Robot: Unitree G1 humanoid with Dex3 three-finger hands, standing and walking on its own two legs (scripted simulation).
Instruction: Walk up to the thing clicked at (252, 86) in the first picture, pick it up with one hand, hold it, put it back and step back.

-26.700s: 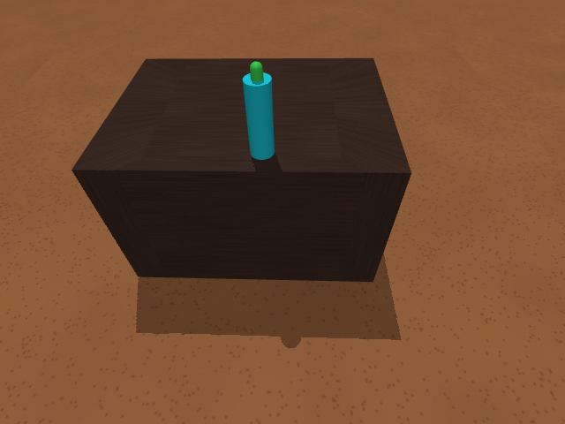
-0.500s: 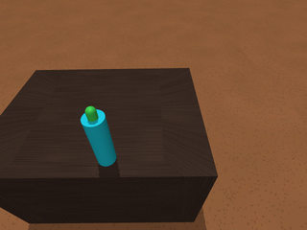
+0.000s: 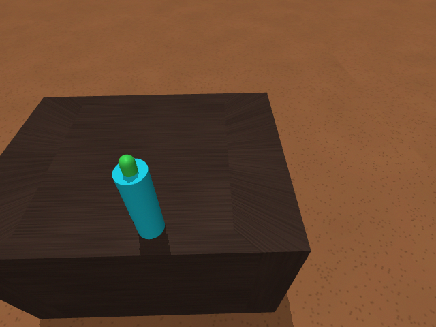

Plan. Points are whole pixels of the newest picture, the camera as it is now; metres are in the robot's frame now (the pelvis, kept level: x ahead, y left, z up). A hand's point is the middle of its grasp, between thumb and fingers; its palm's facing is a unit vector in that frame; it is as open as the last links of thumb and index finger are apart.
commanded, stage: stand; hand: left
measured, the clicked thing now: (140, 197) +0.42 +0.21 -0.04
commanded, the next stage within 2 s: step back in 1.64 s
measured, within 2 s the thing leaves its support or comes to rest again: neither
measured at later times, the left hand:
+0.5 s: hand out of the picture +0.09 +0.26 -0.16, palm faces -0.04 -0.94 -0.33, open 7.3 cm
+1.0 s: hand out of the picture +0.09 +0.25 -0.16, palm faces -0.03 -0.94 -0.34, open 7.3 cm
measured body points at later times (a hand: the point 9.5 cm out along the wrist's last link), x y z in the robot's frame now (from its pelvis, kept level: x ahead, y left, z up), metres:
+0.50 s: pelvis +0.02 +0.01 +0.00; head +0.03 +0.02 +0.45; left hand +0.09 +0.31 -0.14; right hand +0.10 -0.29 -0.13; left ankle +0.05 +0.12 -0.75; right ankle -0.03 -0.14 -0.75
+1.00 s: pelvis +0.02 +0.00 +0.00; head +0.03 +0.01 +0.45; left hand +0.09 +0.30 -0.14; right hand +0.10 -0.30 -0.13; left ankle +0.05 +0.12 -0.75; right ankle -0.03 -0.14 -0.75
